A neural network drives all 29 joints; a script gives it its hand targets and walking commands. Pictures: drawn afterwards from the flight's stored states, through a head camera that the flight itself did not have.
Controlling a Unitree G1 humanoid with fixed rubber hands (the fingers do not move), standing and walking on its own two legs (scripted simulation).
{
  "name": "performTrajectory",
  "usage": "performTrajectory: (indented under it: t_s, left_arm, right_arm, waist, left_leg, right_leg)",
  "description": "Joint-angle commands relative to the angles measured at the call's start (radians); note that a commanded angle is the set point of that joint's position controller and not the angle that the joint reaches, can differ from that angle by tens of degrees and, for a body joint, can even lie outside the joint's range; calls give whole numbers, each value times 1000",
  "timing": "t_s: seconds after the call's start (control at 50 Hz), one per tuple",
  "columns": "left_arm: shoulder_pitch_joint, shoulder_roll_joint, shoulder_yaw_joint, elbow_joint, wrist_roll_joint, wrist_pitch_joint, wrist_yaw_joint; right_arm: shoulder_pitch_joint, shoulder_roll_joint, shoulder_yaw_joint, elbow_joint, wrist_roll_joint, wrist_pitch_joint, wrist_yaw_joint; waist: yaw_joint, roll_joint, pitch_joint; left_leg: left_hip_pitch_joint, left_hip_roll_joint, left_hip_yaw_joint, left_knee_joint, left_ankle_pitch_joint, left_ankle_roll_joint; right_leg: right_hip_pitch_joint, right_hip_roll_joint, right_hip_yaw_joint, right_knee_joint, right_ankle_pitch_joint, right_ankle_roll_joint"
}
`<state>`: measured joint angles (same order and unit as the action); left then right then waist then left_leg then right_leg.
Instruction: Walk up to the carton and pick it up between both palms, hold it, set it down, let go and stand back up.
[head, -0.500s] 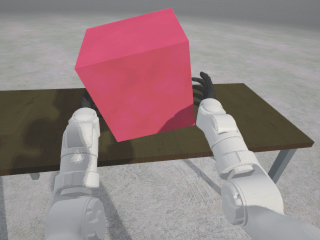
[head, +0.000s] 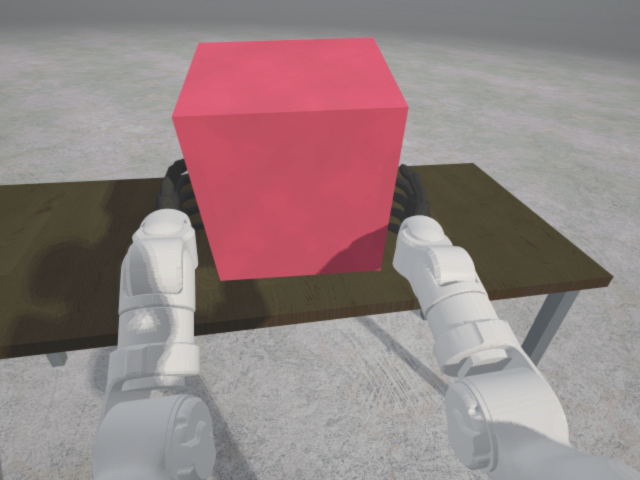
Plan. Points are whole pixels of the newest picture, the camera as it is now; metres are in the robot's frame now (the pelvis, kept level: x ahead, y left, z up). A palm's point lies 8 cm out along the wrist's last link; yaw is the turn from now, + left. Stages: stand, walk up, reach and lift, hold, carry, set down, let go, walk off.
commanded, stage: hold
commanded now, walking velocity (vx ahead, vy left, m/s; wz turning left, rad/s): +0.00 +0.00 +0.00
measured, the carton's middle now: (294, 162) +0.42 +0.01 +0.27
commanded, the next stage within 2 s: none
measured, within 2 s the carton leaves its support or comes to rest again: neither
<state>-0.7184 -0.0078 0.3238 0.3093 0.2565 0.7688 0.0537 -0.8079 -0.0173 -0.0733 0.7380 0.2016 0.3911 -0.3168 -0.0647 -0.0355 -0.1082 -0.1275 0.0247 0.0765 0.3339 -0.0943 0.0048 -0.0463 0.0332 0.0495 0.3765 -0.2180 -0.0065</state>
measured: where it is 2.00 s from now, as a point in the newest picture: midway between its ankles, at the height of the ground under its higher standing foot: outside the picture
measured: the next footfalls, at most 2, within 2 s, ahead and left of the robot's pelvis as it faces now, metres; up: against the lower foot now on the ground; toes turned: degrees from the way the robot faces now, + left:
none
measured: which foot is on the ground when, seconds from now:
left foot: down 0.00-1.00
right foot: down 0.00-1.00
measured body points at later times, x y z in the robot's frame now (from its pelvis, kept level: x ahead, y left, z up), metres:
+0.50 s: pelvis +0.00 +0.00 +0.00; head -0.09 +0.02 +0.44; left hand +0.37 +0.15 +0.23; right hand +0.38 -0.15 +0.23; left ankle +0.06 +0.12 -0.75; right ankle +0.00 -0.11 -0.75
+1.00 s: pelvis +0.00 +0.00 +0.00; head -0.09 +0.02 +0.44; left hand +0.37 +0.16 +0.23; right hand +0.38 -0.14 +0.23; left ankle +0.06 +0.12 -0.75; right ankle +0.00 -0.11 -0.75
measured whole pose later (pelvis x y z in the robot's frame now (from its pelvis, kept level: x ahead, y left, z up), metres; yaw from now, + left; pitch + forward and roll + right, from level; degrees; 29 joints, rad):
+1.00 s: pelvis +0.00 +0.00 +0.00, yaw +0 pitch -6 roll +0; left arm -0.72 0.00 0.32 0.29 0.26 0.79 0.04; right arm -0.84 -0.02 -0.07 0.72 0.19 0.43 -0.33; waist -0.07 -0.04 -0.11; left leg -0.13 0.02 0.08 0.33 -0.09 0.00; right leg -0.05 0.03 0.05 0.38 -0.22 -0.01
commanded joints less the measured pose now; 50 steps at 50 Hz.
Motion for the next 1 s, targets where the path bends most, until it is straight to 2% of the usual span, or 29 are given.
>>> performTrajectory:
  t_s: [0.0, 0.02, 0.06, 0.08, 0.14, 0.16, 0.18, 0.2, 0.26, 0.3, 0.32, 0.36, 0.38, 0.4, 0.44, 0.46, 0.56, 0.62, 0.64, 0.68, 0.7, 0.76, 0.78, 0.8, 0.84, 0.9, 0.92, 0.94, 0.98]
  left_arm:
    - [-846, -568, -455, -139, -140, -62, -196]
    - [-840, -558, -439, -120, -136, -57, -198]
    - [-836, -549, -434, -119, -127, -53, -208]
    - [-836, -533, -408, -83, -111, -50, -214]
    - [-880, -538, -419, -140, -117, -61, -222]
    - [-870, -554, -446, -169, -133, -61, -222]
    - [-863, -555, -448, -151, -136, -58, -224]
    - [-871, -540, -445, -178, -132, -60, -223]
    - [-870, -546, -423, -149, -117, -57, -225]
    - [-871, -546, -434, -171, -125, -55, -224]
    - [-862, -542, -423, -156, -119, -53, -225]
    - [-874, -548, -425, -164, -115, -54, -220]
    - [-856, -536, -400, -152, -99, -49, -220]
    - [-852, -532, -396, -135, -97, -48, -220]
    - [-856, -540, -402, -155, -97, -51, -221]
    - [-861, -534, -401, -146, -103, -51, -221]
    - [-861, -556, -440, -208, -126, -54, -207]
    - [-866, -555, -430, -156, -118, -51, -211]
    - [-855, -546, -425, -166, -119, -47, -215]
    - [-881, -539, -430, -184, -116, -49, -216]
    - [-873, -548, -430, -183, -122, -48, -215]
    - [-870, -542, -421, -152, -115, -46, -220]
    - [-880, -545, -422, -162, -120, -48, -220]
    - [-882, -550, -442, -185, -132, -52, -219]
    - [-866, -553, -449, -174, -138, -50, -218]
    - [-871, -551, -445, -158, -132, -47, -219]
    - [-864, -559, -444, -170, -135, -44, -218]
    - [-869, -555, -441, -159, -124, -46, -217]
    - [-875, -552, -439, -168, -125, -47, -218]
  right_arm:
    - [-1018, 516, 315, -513, 106, -52, 192]
    - [-1016, 510, 311, -486, 106, -47, 192]
    - [-992, 501, 282, -452, 92, -36, 187]
    - [-993, 498, 275, -423, 88, -30, 186]
    - [-950, 499, 254, -379, 80, -23, 190]
    - [-952, 500, 260, -413, 87, -27, 190]
    - [-979, 498, 269, -436, 92, -29, 187]
    - [-952, 497, 272, -428, 97, -26, 187]
    - [-972, 509, 284, -423, 97, -27, 191]
    - [-967, 506, 285, -430, 110, -26, 191]
    - [-986, 510, 292, -442, 118, -26, 193]
    - [-985, 514, 305, -443, 125, -24, 194]
    - [-984, 505, 300, -435, 120, -22, 194]
    - [-993, 502, 296, -433, 117, -22, 194]
    - [-993, 515, 307, -443, 125, -29, 199]
    - [-1007, 508, 304, -448, 129, -27, 198]
    - [-996, 528, 342, -500, 145, -32, 192]
    - [-1014, 522, 318, -476, 133, -28, 192]
    - [-988, 515, 305, -463, 131, -23, 189]
    - [-968, 510, 299, -435, 120, -18, 191]
    - [-976, 506, 296, -445, 128, -20, 192]
    - [-988, 506, 289, -441, 116, -17, 190]
    - [-990, 505, 282, -440, 113, -18, 191]
    - [-992, 510, 291, -460, 118, -23, 192]
    - [-989, 507, 295, -474, 121, -21, 187]
    - [-1000, 506, 287, -461, 117, -18, 187]
    - [-1004, 508, 296, -488, 128, -22, 188]
    - [-996, 501, 292, -459, 121, -19, 187]
    - [-990, 491, 282, -452, 120, -16, 190]
  waist:
    - [-4, 47, -359]
    - [-3, 47, -345]
    - [-22, 45, -314]
    - [-15, 31, -281]
    - [-39, 64, -299]
    - [-49, 74, -346]
    - [-44, 73, -349]
    - [-39, 82, -362]
    - [-26, 56, -336]
    - [-21, 79, -347]
    - [-12, 66, -343]
    - [-9, 84, -351]
    - [5, 71, -337]
    - [2, 60, -316]
    - [13, 77, -352]
    - [11, 62, -349]
    - [6, 78, -418]
    - [6, 58, -367]
    - [-6, 57, -347]
    - [-9, 79, -338]
    - [-12, 77, -360]
    - [-9, 63, -322]
    - [-13, 59, -343]
    - [-14, 80, -365]
    - [-18, 73, -380]
    - [-24, 70, -356]
    - [-22, 69, -371]
    - [-18, 84, -347]
    - [-22, 77, -348]
  left_leg:
    - [376, -4, -75, -13, 92, -16]
    - [373, -6, -74, -13, 77, -13]
    - [374, -4, -73, -17, 72, -18]
    - [344, -9, -66, -30, 35, -11]
    - [352, -2, -70, -37, 29, -20]
    - [370, 0, -77, -23, 64, -28]
    - [371, -2, -77, -18, 86, -27]
    - [378, -3, -79, -18, 105, -29]
    - [363, -4, -73, -21, 84, -23]
    - [367, -5, -69, -17, 100, -27]
    - [364, -6, -73, -18, 99, -25]
    - [367, -9, -72, -12, 99, -25]
    - [365, -5, -71, -21, 92, -22]
    - [351, -8, -70, -26, 70, -17]
    - [367, -3, -74, -20, 91, -18]
    - [364, -5, -72, -19, 79, -17]
    - [405, -5, -77, 8, 169, -24]
    - [374, -8, -78, -11, 98, -19]
    - [367, -8, -73, -14, 104, -17]
    - [360, -4, -74, -19, 75, -25]
    - [370, -1, -76, -13, 100, -26]
    - [351, -5, -74, -22, 53, -18]
    - [352, -1, -78, -29, 55, -19]
    - [363, -2, -75, -15, 91, -25]
    - [375, -5, -78, -10, 107, -24]
    - [362, -7, -79, -17, 70, -23]
    - [361, -6, -79, -11, 101, -23]
    - [357, -8, -76, -16, 82, -24]
    - [357, -3, -80, -22, 64, -29]
  right_leg:
    - [-100, 21, -87, -165, 98, 46]
    - [-109, 17, -85, -169, 88, 50]
    - [-102, 13, -82, -174, 89, 51]
    - [-100, 8, -82, -177, 59, 54]
    - [-97, 10, -87, -169, 60, 48]
    - [-86, 13, -85, -160, 98, 45]
    - [-92, 13, -85, -160, 108, 47]
    - [-81, 12, -84, -159, 121, 47]
    - [-78, 14, -84, -160, 104, 50]
    - [-80, 17, -86, -155, 117, 49]
    - [-76, 18, -83, -157, 112, 47]
    - [-81, 17, -87, -150, 113, 49]
    - [-82, 17, -88, -156, 103, 50]
    - [-83, 15, -84, -162, 86, 52]
    - [-88, 17, -85, -155, 92, 46]
    - [-86, 16, -85, -157, 81, 47]
    - [-72, 24, -83, -146, 162, 48]
    - [-99, 17, -89, -160, 96, 51]
    - [-88, 16, -86, -158, 117, 53]
    - [-95, 15, -85, -154, 88, 49]
    - [-86, 16, -87, -153, 113, 48]
    - [-105, 9, -81, -162, 73, 51]
    - [-93, 12, -85, -159, 73, 48]
    - [-87, 13, -83, -150, 113, 48]
    - [-90, 15, -86, -152, 116, 48]
    - [-93, 14, -82, -160, 89, 49]
    - [-81, 16, -80, -152, 118, 49]
    - [-85, 16, -84, -156, 95, 47]
    - [-87, 15, -85, -156, 86, 46]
